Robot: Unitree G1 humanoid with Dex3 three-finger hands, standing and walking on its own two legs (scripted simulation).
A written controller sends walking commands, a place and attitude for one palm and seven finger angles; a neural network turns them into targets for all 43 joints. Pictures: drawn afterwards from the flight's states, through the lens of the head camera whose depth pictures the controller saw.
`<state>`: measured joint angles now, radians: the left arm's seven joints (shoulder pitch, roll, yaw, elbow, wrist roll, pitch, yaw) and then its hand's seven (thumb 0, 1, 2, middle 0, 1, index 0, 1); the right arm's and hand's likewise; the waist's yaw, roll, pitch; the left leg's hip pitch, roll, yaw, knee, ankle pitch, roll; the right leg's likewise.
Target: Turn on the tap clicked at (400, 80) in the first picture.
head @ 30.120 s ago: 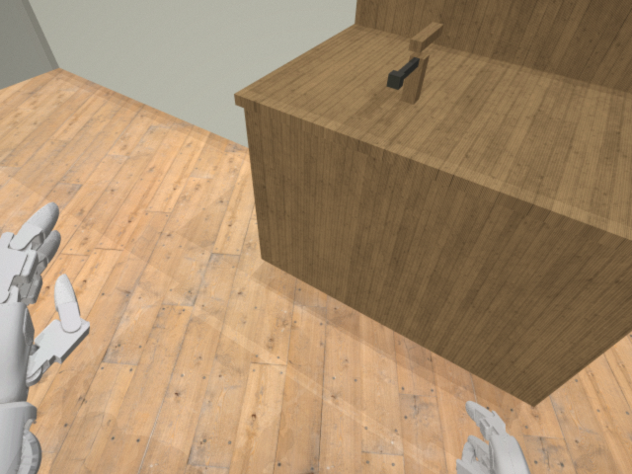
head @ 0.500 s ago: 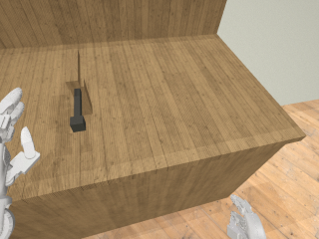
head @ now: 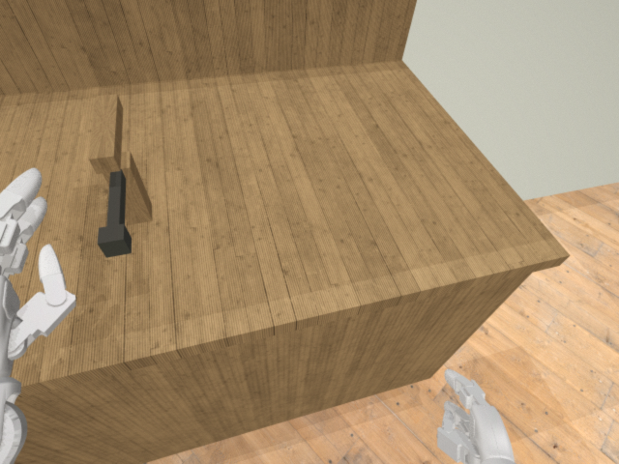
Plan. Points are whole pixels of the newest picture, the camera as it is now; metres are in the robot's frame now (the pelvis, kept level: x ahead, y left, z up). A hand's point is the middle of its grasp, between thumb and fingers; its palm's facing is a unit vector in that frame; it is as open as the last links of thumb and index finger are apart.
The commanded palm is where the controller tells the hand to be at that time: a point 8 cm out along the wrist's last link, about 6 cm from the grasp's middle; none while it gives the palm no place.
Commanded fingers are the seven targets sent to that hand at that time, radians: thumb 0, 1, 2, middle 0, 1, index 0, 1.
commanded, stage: shuffle to correct the standing spot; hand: left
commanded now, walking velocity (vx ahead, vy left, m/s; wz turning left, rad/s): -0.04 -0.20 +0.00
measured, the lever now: (115, 240) +0.33 +0.27 +0.10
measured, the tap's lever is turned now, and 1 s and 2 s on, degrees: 0 0 0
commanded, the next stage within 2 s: come to a stop and stand still in 0.60 s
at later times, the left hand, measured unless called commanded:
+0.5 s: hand (139, 309) +0.22 +0.18 +0.16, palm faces +0.31 -0.86 -0.41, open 7.4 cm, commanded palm +0.16 +0.23 +0.17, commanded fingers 0.00 0.90 0.90 -0.20 -0.30 -0.20 -0.30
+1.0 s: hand (121, 325) +0.21 +0.20 +0.15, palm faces +0.27 -0.87 -0.42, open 7.4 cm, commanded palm +0.15 +0.25 +0.17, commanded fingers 0.00 0.90 0.90 -0.20 -0.30 -0.20 -0.30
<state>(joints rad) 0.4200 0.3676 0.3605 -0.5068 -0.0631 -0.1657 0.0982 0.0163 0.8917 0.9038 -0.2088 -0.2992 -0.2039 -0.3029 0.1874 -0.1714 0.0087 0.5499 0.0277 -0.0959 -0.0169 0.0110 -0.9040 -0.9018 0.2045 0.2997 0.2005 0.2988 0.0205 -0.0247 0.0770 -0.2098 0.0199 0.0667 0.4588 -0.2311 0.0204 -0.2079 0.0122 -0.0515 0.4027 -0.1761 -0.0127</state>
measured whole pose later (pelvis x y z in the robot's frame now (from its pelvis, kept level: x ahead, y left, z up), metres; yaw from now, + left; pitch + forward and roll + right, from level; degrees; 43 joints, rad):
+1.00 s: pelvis -0.02 -0.03 -0.01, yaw -2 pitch -1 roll +0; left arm 0.45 0.35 0.34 -0.46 -0.06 -0.20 0.06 0.01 0.89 0.90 -0.21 -0.30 -0.20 -0.30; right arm 0.20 -0.23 -0.02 0.56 0.03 -0.15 -0.02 0.01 -0.91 -0.90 0.20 0.30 0.20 0.30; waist 0.00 0.02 0.07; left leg -0.27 0.05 0.05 0.53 -0.26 0.00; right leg -0.29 0.06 -0.03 0.48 -0.18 -0.05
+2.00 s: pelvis +0.01 +0.03 +0.00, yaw +0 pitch -1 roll -2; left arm 0.43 0.35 0.35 -0.48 -0.04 -0.20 0.11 0.02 0.89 0.90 -0.21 -0.30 -0.20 -0.30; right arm 0.19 -0.19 0.02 0.57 0.02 -0.10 -0.02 0.01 -0.90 -0.90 0.20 0.30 0.20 0.30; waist 0.03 -0.02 0.07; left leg -0.20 -0.04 0.03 0.47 -0.25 0.07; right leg -0.19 -0.01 -0.03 0.38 -0.17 0.03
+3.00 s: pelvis +0.01 -0.04 -0.01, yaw -1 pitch +1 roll -1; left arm 0.46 0.38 0.36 -0.54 -0.09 -0.13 0.09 0.02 0.89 0.90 -0.21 -0.30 -0.21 -0.30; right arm 0.19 -0.20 -0.02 0.55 0.03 -0.08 -0.03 0.01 -0.90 -0.90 0.20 0.30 0.20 0.30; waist 0.01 -0.01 0.07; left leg -0.27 0.06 0.01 0.53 -0.27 -0.03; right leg -0.26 0.08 -0.06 0.45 -0.20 -0.08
